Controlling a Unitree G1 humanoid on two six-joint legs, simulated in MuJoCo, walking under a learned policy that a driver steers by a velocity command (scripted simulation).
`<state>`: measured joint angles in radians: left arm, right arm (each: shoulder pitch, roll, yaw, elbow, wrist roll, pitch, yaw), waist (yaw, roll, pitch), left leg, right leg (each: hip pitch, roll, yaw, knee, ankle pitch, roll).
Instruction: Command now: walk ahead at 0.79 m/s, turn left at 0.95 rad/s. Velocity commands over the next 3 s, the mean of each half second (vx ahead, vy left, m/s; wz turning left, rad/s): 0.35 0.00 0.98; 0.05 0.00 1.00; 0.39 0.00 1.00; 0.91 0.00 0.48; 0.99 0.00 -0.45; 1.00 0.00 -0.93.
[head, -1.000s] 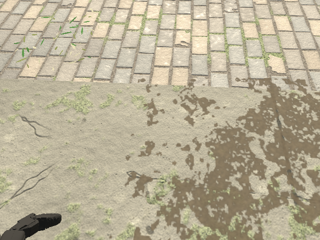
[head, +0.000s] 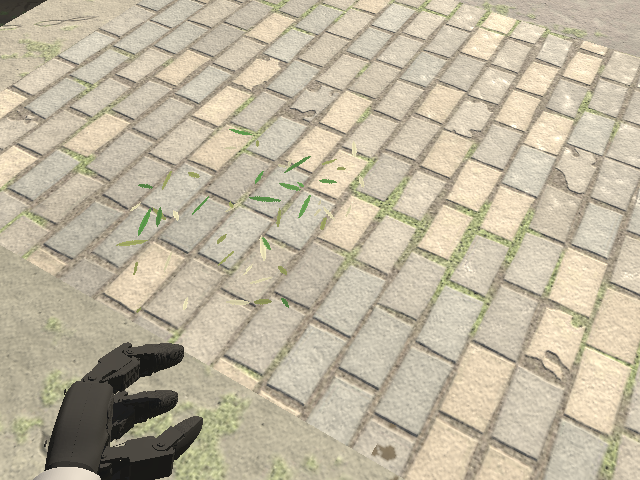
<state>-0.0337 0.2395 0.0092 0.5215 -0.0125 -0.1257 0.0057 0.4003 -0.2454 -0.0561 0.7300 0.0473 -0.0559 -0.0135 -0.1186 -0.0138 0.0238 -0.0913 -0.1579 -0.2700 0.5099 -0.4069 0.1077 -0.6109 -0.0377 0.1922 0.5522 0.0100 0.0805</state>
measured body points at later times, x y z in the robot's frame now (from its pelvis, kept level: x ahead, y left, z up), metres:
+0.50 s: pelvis +0.26 -0.03 -0.01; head +0.30 +0.01 +0.43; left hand +0.22 +0.29 -0.13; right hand +0.58 -0.17 -0.07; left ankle +0.32 +0.09 -0.73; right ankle +0.23 -0.19 -0.72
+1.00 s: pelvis +0.36 -0.05 +0.01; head +0.39 -0.03 +0.45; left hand +0.21 +0.23 -0.08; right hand +0.71 -0.07 -0.07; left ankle +0.26 +0.03 -0.64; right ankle +0.48 -0.08 -0.73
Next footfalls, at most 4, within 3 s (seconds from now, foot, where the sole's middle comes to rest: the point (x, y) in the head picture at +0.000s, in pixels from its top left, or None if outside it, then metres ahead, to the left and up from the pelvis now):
0.06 right None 0.26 -0.18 -0.77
0.48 left None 0.35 0.11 -0.77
0.86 right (320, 464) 0.51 -0.05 -0.77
1.34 left None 0.23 -0.01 -0.77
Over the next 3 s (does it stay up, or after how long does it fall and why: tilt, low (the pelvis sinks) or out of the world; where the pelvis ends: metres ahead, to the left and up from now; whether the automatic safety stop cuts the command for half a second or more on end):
stays up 0.28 1.32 0.00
